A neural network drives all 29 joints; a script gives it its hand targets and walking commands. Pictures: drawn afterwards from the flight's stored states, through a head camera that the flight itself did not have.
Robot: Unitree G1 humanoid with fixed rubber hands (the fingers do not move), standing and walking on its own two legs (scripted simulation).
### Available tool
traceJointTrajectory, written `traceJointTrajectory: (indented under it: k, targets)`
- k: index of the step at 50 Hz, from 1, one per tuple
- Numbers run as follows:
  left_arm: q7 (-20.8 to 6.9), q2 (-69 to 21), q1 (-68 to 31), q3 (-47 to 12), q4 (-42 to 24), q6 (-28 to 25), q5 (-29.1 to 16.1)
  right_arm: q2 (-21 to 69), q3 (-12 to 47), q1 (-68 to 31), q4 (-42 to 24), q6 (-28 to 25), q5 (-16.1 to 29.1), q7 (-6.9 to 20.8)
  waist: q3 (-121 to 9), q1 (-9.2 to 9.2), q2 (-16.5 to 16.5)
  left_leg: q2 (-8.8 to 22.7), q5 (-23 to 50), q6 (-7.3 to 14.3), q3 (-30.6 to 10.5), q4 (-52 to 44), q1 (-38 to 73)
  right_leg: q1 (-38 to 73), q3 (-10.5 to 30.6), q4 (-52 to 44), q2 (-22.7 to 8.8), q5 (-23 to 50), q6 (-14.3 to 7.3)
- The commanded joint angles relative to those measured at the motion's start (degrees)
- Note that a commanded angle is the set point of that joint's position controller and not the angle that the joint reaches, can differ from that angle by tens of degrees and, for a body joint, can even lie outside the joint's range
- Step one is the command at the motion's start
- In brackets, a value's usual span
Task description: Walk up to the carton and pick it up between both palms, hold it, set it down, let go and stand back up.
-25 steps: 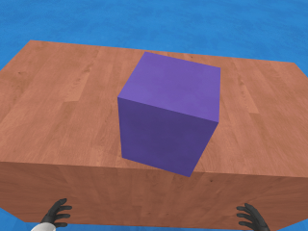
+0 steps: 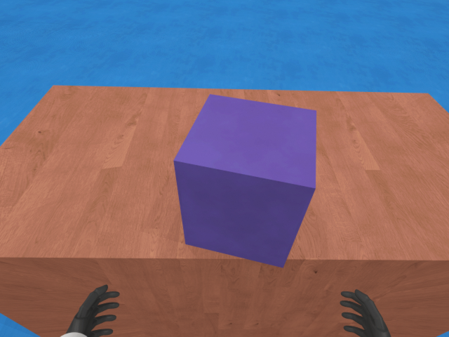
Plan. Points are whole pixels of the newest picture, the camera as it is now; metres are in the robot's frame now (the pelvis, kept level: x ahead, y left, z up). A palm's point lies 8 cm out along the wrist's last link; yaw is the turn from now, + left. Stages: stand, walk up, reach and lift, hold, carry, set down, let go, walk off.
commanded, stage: reach and lift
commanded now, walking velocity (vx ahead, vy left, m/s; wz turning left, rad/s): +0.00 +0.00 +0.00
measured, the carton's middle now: (246, 181) +0.41 -0.04 +0.06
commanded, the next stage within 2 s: none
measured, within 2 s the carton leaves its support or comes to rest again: neither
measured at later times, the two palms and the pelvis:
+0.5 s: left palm (83, 326) +0.17 +0.22 +0.00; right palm (369, 333) +0.16 -0.22 +0.00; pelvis +0.00 +0.00 +0.00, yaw +0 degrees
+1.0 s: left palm (84, 306) +0.18 +0.21 +0.04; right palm (366, 316) +0.17 -0.20 +0.04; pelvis +0.00 +0.01 +0.00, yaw +1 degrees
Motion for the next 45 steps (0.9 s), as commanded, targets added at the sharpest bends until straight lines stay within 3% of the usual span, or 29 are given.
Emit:
traceJointTrajectory:
  k: [1, 17, 28, 45]
  targets:
    - [0.36, 6.58, -3.03, 2.69, -10.40, -3.16, -0.67, -7.20, -2.47, -2.42, -12.62, -1.05, 1.08, -0.81, -3.36, 0.58, 0.67, -3.05, 7.13, -1.72, 2.20, -4.58, 0.13, -2.82, -2.39, -4.95, 2.86, 6.19, -0.99]
    - [-0.68, 6.84, 2.26, 0.55, -20.19, -9.74, -4.76, -0.83, -1.05, 5.97, -26.73, 1.05, 4.02, -3.69, -3.26, 1.02, 2.83, -2.88, 7.78, -1.60, 1.10, -4.56, 0.16, -3.72, 0.05, -6.39, 2.15, 5.55, -1.66]
    - [-1.42, 8.10, 5.82, -0.96, -26.34, -13.84, -8.60, 1.91, 0.51, 9.95, -36.55, 1.07, 6.33, -6.24, -3.54, 1.11, 1.46, -2.93, 7.41, -0.56, -0.93, -3.48, -1.01, -3.64, 1.00, -5.94, 1.90, 5.62, -1.75]
    - [-1.04, 8.53, 6.01, -2.98, -34.11, -16.56, -12.62, 3.56, 2.67, 11.72, -45.14, 3.15, 8.62, -8.91, -3.20, 0.91, 2.82, -1.76, 4.86, -0.16, -3.29, -4.34, -4.66, -1.82, 2.25, -6.09, 1.45, 2.63, -3.12]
